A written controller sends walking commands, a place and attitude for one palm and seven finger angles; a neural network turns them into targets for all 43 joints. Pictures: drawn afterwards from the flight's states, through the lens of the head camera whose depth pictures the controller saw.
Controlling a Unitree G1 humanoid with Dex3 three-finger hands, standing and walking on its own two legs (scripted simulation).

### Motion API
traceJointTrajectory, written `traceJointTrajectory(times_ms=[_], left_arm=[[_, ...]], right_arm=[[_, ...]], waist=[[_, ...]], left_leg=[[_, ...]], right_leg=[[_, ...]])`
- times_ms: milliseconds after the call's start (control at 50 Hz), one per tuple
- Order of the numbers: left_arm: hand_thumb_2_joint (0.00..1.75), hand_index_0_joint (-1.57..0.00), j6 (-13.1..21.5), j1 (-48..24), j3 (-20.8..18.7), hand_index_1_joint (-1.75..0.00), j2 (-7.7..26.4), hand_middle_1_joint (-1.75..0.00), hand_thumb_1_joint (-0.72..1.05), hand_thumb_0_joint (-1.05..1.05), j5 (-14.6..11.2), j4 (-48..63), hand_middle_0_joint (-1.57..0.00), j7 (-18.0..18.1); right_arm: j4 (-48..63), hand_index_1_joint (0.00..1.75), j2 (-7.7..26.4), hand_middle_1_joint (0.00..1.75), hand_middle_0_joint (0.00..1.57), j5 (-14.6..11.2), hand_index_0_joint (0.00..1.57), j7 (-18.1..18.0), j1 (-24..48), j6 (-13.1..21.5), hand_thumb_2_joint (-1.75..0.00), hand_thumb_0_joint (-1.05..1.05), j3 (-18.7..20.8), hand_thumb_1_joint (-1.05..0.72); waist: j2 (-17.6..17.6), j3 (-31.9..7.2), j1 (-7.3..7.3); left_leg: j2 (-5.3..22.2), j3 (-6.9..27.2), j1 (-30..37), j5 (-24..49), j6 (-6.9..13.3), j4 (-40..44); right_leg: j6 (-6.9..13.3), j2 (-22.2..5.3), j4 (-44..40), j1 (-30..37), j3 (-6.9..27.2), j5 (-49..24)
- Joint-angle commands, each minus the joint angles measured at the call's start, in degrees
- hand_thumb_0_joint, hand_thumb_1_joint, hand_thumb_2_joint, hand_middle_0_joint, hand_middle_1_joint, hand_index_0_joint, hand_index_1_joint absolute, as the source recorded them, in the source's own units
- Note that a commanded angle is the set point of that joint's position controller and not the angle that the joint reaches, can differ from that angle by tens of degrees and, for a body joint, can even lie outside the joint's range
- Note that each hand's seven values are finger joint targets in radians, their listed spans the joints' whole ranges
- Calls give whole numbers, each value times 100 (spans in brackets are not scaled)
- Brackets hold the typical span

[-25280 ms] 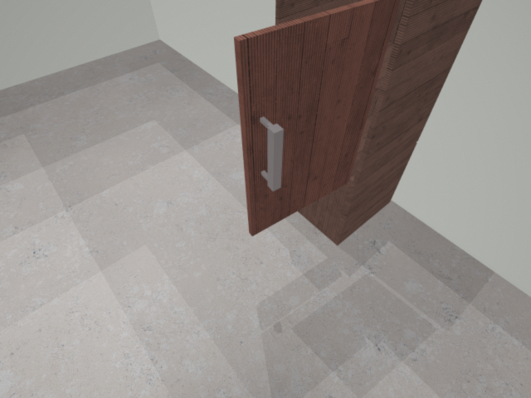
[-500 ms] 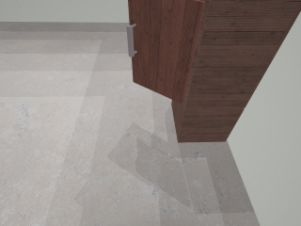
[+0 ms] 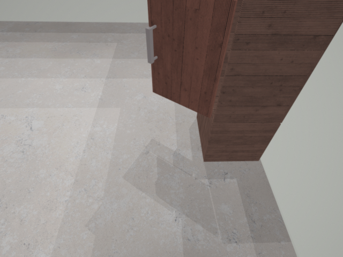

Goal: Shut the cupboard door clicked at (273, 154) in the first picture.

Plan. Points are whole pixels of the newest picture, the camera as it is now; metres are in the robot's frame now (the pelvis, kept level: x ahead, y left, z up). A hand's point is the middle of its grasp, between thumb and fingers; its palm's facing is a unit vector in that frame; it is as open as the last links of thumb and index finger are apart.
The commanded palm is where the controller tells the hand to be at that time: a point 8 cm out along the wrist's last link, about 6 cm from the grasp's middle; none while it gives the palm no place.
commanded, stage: look to check the result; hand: left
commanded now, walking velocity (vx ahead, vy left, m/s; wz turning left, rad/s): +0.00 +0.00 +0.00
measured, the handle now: (152, 44) +1.05 +0.16 -0.02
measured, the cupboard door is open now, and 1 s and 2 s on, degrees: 54 54 54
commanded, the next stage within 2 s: walk to a spot facing it in 0.04 s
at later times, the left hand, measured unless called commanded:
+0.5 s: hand out of the picture +0.05 +0.22 -0.19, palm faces +0.16 -0.96 -0.25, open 7.4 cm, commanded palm none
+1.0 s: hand out of the picture +0.01 +0.20 -0.16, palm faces +0.42 -0.85 -0.31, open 7.4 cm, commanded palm none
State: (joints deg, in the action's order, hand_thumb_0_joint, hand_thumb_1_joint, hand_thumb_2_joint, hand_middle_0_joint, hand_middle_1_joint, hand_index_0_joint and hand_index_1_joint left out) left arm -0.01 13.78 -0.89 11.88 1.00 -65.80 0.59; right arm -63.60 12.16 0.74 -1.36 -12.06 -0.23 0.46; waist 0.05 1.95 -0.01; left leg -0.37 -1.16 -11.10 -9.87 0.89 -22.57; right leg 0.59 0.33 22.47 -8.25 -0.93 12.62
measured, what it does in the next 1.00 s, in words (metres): steps on the spot, turning left: right foot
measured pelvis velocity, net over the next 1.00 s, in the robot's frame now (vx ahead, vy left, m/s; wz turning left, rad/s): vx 0.01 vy -0.04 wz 0.46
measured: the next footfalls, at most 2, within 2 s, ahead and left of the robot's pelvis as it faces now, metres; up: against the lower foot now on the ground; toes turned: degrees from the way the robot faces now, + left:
right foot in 0.96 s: +0.08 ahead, -0.14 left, +0.00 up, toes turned +26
left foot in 1.34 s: +0.01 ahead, +0.15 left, +0.00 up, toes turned +48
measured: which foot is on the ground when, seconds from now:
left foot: down 0.00-0.94, up 0.96-1.00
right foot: down 0.00-0.52, up 0.54-0.94, down 0.96-1.00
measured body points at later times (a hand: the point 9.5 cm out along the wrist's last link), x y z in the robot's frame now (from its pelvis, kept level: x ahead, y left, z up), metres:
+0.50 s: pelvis +0.01 +0.01 -0.02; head +0.04 +0.02 +0.43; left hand +0.04 +0.27 -0.17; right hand +0.07 -0.24 -0.17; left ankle +0.02 +0.10 -0.74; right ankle +0.00 -0.11 -0.74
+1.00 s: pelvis +0.01 -0.04 -0.01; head +0.06 -0.03 +0.43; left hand -0.02 +0.24 -0.14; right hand +0.17 -0.26 -0.17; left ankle +0.00 +0.09 -0.72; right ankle +0.04 -0.16 -0.75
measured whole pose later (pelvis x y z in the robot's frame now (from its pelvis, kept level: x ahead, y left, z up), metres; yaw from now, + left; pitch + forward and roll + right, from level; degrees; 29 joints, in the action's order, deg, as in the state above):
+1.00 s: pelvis +0.01 -0.04 -0.01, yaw +26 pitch +2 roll +0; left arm -1.7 9.3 -3.6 13.1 1.7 -49.7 1.2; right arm -53.0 14.8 1.7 0.2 -12.1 -4.9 5.5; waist -2.1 3.9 -1.7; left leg -5.8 8.6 -30.0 -21.6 -1.5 -47.1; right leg 0.1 -1.0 31.9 -15.9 -0.5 19.3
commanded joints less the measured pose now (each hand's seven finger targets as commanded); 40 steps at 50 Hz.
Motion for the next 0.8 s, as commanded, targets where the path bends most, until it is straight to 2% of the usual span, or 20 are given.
traceJointTrajectory(times_ms=[0, 140, 200, 220, 300, 320, 360, 400, 420, 440, 460, 480, 500, 520, 540, 560, 600, 660, 700, 780], left_arm=[[90, -20, 118, 115, -135, -30, 912, -30, 90, 0, -9, 227, -20, 73], [90, -20, 143, -175, -164, -30, 1110, -30, 90, 0, -22, 329, -20, 62], [90, -20, 46, -1, -125, -30, 749, -30, 90, 0, -37, 352, -20, 110], [90, -20, 14, 28, -146, -30, 787, -30, 90, 0, -38, 384, -20, 123], [90, -20, -42, 51, -305, -30, 1001, -30, 90, 0, -19, 646, -20, 147], [90, -20, -59, 61, -343, -30, 1044, -30, 90, 0, -13, 717, -20, 152], [90, -20, -78, 35, -418, -30, 1141, -30, 90, 0, 6, 902, -20, 168], [90, -20, -80, -98, -453, -30, 1141, -30, 90, 0, 37, 1090, -20, 190], [90, -20, -81, -173, -476, -30, 1160, -30, 90, 0, 63, 1176, -20, 197], [90, -20, -75, -246, -495, -30, 1163, -30, 90, 0, 81, 1238, -20, 194], [90, -20, -71, -266, -515, -30, 1168, -30, 90, 0, 67, 1288, -20, 185], [90, -20, -90, -195, -504, -30, 1121, -30, 90, 0, 31, 1339, -20, 162], [90, -20, -131, -29, -473, -30, 808, -30, 90, 0, -14, 1434, -20, 140], [90, -20, -195, -275, -408, -30, 721, -30, 90, 0, -8, 1595, -20, 188], [90, -20, -275, -528, -444, -30, 759, -30, 90, 0, 25, 1653, -20, 198], [90, -20, -261, -570, -463, -30, 769, -30, 90, 0, 35, 1651, -20, 170], [90, -20, -175, -524, -473, -30, 728, -30, 90, 0, 53, 1624, -20, 90], [90, -20, -130, -368, -455, -30, 609, -30, 90, 0, 30, 1646, -20, 62], [90, -20, -130, -389, -444, -30, 613, -30, 90, 0, 32, 1693, -20, 61], [90, -20, -161, -432, -434, -30, 593, -30, 90, 0, 22, 1833, -20, 71]], right_arm=[[176, 30, 928, 30, 20, -5, 20, -56, -107, 107, -90, 0, 155, -90], [212, 30, 1091, 30, 20, 9, 20, -38, 146, 142, -90, 0, 156, -90], [237, 30, 669, 30, 20, 5, 20, -12, 13, 53, -90, 0, 61, -90], [251, 30, 641, 30, 20, 11, 20, -7, 4, 17, -90, 0, 69, -90], [485, 30, 756, 30, 20, 9, 20, 12, 8, -65, -90, 0, 164, -90], [550, 30, 731, 30, 20, 15, 20, 20, 31, -86, -90, 0, 190, -90], [692, 30, 653, 30, 20, 25, 20, 33, -20, -148, -90, 0, 247, -90], [848, 30, 595, 30, 20, 46, 20, 60, -17, -210, -90, 0, 310, -90], [890, 30, 548, 30, 20, 37, 20, 87, 13, -224, -90, 0, 324, -90], [939, 30, 513, 30, 20, 25, 20, 121, -6, -220, -90, 0, 335, -90], [939, 30, 506, 30, 20, 18, 20, 146, -125, -197, -90, 0, 329, -90], [915, 30, 603, 30, 20, 34, 20, 158, -363, -160, -90, 0, 338, -90], [939, 30, 1009, 30, 20, 97, 20, 139, -554, -122, -90, 0, 415, -90], [876, 30, 1249, 30, 20, 156, 20, 83, -851, -156, -90, 0, 481, -90], [842, 30, 1333, 30, 20, 155, 20, 31, -951, -178, -90, 0, 505, -90], [925, 30, 1271, 30, 20, 150, 20, -2, -713, -176, -90, 0, 494, -90], [1049, 30, 1099, 30, 20, 129, 20, -34, -454, -99, -90, 0, 443, -90], [1082, 30, 1071, 30, 20, 109, 20, -41, -437, -62, -90, 0, 455, -90], [1089, 30, 1104, 30, 20, 103, 20, -37, -492, -79, -90, 0, 484, -90], [1177, 30, 1177, 30, 20, 129, 20, 9, -384, -159, -90, 0, 556, -90]], waist=[[6, 151, -22], [-60, -71, -15], [-34, -104, 6], [-81, -50, 23], [68, -127, 73], [191, -157, 85], [648, -182, 70], [957, -73, 28], [1078, 59, 11], [1014, 116, -41], [762, 31, -114], [131, -190, -186], [-1439, -232, -210], [-1909, -214, -421], [-1450, -168, -445], [-987, 4, -309], [-416, -74, -174], [-504, -490, -162], [-547, -584, -202], [-987, -514, -223]], left_leg=[[631, 609, 156, 172, 86, 484], [666, 619, 297, 653, 65, 502], [612, 630, 111, 999, 7, 269], [596, 660, -15, 1010, 0, 180], [455, 743, -507, 1183, -5, -336], [364, 708, -642, 1109, -21, -546], [169, 432, -825, 528, -98, -1258], [109, 180, -1034, -1085, -178, -2189], [221, 88, -1105, -1640, -196, -2313], [314, 64, -1052, -1667, -205, -2076], [392, 85, -764, -1186, -194, -1440], [486, 313, -154, 367, -74, -755], [1393, 1857, 234, 2243, 375, -224], [1977, 2948, 126, 1983, 892, 591], [1961, 3127, -93, 788, 803, 820], [1847, 3026, -262, 15, 751, 862], [1496, 2555, -155, 34, 714, 759], [1285, 2223, 276, 713, 820, 547], [1210, 2296, 424, 753, 837, 515], [1077, 2482, 94, 306, 818, 522]], right_leg=[[191, -588, -608, -313, 585, -159], [174, -643, -581, -5, 552, -686], [78, -725, -269, 73, 337, -925], [75, -768, -157, 68, 295, -919], [231, -989, 230, 205, 180, -1181], [316, -1144, 254, 236, 239, -1234], [597, -1606, 101, 139, 445, -1123], [948, -2068, 22, -63, 514, -1524], [1023, -2242, 53, -177, 418, -1730], [954, -2236, 271, -205, 252, -2010], [741, -2128, 717, -238, 0, -2144], [338, -1754, 1400, -569, -420, -1668], [-191, -887, 2467, -1359, -861, 185], [-269, -334, 3496, -1717, -494, 2532], [-193, -406, 4081, -1952, 113, 2237], [-212, -463, 4260, -2172, 281, 1778], [-302, -484, 4235, -2311, 315, 1062], [-390, -393, 3750, -2236, 232, 1006], [-414, -292, 3491, -2199, 195, 1049], [-415, -133, 2800, -1860, 117, 1219]])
